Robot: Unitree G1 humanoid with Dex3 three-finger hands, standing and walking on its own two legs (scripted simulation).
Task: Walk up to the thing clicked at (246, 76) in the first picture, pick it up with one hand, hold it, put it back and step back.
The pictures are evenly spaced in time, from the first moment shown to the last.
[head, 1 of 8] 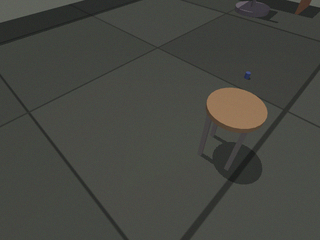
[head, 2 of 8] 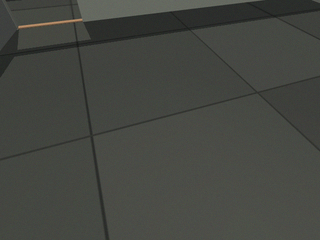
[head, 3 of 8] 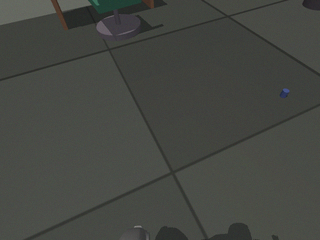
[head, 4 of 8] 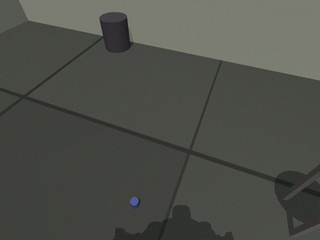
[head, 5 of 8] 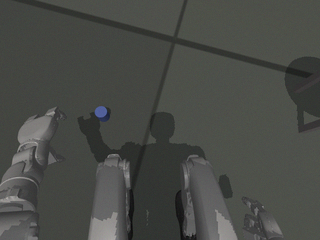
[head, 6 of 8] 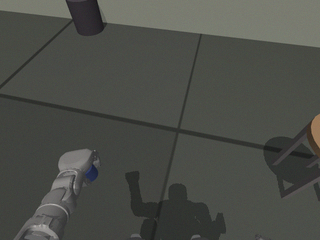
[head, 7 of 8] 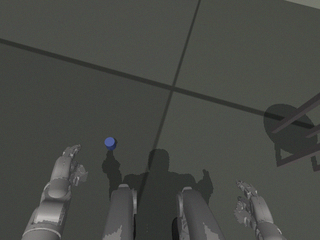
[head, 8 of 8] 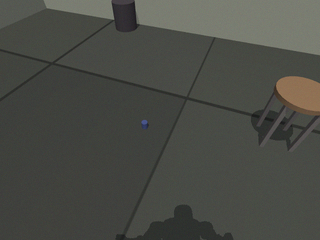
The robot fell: no
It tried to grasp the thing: yes
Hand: left
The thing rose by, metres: 0.68
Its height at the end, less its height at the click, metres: +0.00
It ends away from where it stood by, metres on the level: 0.02
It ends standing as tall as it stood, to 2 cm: yes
